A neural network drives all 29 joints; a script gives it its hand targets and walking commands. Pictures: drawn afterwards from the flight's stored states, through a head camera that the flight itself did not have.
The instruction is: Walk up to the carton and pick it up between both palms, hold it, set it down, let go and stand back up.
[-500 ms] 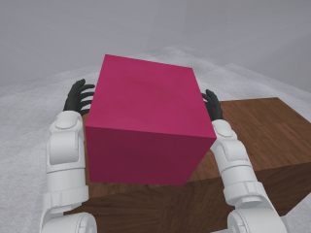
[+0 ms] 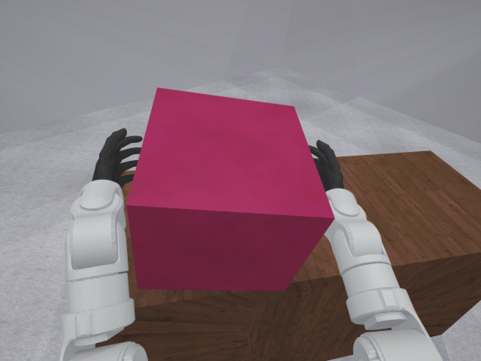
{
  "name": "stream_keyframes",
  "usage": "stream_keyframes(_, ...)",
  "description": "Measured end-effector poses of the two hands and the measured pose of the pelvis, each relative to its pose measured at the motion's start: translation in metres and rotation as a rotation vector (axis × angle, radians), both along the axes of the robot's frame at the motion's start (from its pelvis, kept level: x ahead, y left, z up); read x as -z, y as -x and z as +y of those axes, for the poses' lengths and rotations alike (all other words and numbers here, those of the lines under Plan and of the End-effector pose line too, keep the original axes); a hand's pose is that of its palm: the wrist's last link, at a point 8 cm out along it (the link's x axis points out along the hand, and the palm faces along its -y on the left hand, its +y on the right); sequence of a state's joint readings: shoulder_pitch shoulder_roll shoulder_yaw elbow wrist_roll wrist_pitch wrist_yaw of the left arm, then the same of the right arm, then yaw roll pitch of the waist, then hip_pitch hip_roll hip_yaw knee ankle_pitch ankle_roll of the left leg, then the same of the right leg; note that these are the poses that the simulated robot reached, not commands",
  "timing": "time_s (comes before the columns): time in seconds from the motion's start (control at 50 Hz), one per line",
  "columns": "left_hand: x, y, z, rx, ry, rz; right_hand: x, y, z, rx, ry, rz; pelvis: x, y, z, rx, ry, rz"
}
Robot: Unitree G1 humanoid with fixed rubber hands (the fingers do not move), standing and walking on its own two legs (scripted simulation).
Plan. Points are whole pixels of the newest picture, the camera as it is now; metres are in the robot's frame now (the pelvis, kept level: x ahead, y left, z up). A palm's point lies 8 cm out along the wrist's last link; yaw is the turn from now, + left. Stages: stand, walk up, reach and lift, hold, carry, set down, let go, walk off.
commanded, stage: hold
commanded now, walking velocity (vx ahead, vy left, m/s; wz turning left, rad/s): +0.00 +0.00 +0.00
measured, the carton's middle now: (221, 190) +0.38 +0.01 +0.14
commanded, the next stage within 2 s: none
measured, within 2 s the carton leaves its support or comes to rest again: neither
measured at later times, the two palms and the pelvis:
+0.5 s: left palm (111, 182) +0.34 +0.18 +0.19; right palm (329, 189) +0.35 -0.16 +0.17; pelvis +0.00 +0.00 +0.00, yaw +0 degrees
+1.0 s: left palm (112, 179) +0.34 +0.18 +0.20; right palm (330, 188) +0.34 -0.17 +0.17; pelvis +0.00 +0.00 +0.00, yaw -1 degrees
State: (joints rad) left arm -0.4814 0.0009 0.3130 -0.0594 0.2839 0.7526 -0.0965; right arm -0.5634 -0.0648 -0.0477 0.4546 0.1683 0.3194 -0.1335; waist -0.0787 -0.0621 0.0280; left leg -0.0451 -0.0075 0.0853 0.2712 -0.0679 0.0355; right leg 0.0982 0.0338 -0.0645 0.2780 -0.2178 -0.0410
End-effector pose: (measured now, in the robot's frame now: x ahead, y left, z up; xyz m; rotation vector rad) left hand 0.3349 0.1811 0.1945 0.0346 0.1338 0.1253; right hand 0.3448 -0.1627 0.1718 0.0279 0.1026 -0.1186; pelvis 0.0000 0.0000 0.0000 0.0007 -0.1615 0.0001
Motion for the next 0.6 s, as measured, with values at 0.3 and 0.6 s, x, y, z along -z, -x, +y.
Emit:
stream_keyframes(0.3, -0.0016, -0.0017, -0.0067, 0.015, -0.004, 0.002, 0.0013, 0.0033, -0.0066, 0.013, 0.004, 0.001, -0.0002, 0.0026, -0.0002, 0.010, 0.000, 0.003)
stream_keyframes(0.6, -0.0005, -0.0038, -0.0012, 0.005, 0.001, 0.003, 0.0017, -0.0019, -0.0011, 0.003, 0.005, 0.003, -0.0002, 0.0024, -0.0011, 0.003, 0.000, 0.012)
